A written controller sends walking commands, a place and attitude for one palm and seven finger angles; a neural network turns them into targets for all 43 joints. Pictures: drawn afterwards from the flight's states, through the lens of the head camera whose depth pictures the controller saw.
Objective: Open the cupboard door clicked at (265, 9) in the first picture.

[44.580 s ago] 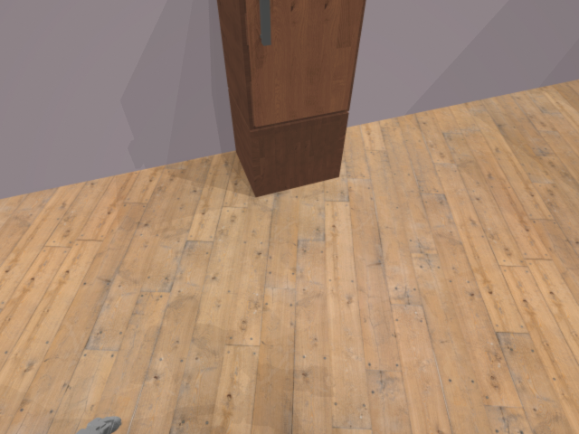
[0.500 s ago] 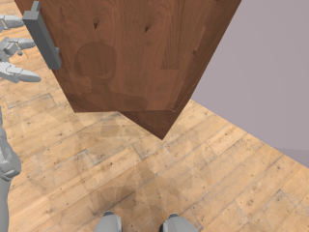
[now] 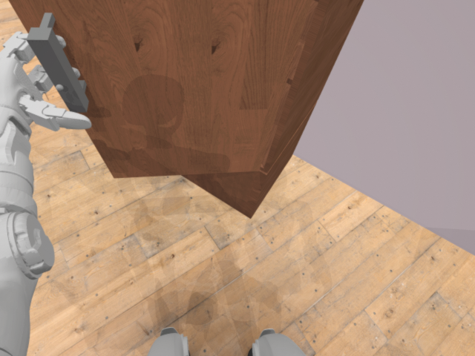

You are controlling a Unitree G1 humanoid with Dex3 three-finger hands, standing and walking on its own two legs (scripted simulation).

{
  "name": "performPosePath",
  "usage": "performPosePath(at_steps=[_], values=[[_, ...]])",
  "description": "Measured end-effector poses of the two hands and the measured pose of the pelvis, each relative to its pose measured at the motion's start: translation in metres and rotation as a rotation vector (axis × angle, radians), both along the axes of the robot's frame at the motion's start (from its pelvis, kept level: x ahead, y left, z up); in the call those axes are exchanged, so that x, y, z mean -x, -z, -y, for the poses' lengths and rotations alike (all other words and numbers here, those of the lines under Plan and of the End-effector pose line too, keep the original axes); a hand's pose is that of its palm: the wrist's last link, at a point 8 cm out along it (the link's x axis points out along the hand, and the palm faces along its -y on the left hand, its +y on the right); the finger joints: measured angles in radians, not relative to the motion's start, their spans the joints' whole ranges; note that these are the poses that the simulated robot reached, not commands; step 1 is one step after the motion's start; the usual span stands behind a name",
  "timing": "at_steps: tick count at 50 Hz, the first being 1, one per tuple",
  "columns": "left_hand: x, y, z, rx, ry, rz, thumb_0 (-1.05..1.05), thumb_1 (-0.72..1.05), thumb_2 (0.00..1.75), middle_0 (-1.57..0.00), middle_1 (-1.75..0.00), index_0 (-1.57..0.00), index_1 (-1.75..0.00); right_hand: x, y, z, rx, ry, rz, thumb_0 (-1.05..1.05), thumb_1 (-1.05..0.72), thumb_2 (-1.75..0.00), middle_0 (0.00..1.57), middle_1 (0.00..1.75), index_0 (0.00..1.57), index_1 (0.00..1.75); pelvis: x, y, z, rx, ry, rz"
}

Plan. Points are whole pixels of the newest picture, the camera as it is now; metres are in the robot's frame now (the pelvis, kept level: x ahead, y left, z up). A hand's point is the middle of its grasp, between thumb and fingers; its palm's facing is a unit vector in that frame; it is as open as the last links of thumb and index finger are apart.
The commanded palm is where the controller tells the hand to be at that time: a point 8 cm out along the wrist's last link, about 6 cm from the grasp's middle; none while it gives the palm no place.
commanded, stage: slide the fingers in behind the handle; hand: left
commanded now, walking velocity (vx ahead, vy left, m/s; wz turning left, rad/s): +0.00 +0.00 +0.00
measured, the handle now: (64, 65) +0.57 +0.23 +0.12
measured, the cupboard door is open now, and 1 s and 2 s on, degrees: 39 39 39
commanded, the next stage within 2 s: close the thumb around the handle in 0.96 s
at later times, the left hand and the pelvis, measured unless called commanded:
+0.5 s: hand (73, 88) +0.51 +0.21 +0.12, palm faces +0.03 -1.00 +0.00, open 14.0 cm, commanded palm +0.49 +0.24 +0.12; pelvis +0.00 -0.01 +0.00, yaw +0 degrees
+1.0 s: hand (74, 88) +0.51 +0.21 +0.12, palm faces +0.03 -1.00 +0.00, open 14.0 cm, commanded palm +0.49 +0.24 +0.12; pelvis +0.00 +0.00 +0.00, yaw +1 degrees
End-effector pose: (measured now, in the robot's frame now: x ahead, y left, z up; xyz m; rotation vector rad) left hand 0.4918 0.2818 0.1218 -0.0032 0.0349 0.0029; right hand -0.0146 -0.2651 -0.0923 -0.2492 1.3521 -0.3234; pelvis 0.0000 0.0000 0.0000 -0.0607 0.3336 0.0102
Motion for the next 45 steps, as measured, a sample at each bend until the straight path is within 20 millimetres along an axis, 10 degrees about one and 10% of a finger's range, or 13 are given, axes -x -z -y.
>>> performPosePath(at_steps=[45], values=[[0.005,-0.002,0.021,0.000,-0.025,0.025,-0.01,-0.50,0.30,-0.27,-1.20,-0.28,-1.20,-0.025,0.003,-0.004,-0.036,-0.033,0.052,0.01,-0.91,-0.90,0.20,0.30,0.20,0.30,-0.007,-0.004,-0.001,-0.008,-0.008,0.019]])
